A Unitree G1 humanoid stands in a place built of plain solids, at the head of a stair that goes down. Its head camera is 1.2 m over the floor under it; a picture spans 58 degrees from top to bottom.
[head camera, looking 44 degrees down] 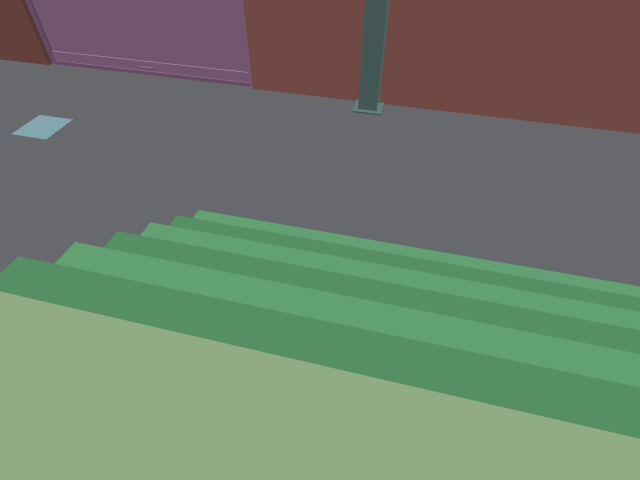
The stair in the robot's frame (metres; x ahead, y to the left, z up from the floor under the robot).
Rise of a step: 0.17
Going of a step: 0.28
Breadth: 4.90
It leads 14 degrees to the right of straight ahead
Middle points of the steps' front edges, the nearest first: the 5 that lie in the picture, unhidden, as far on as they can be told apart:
0.98 -1.12 -0.35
1.26 -1.19 -0.52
1.53 -1.26 -0.69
1.80 -1.33 -0.87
2.07 -1.40 -1.04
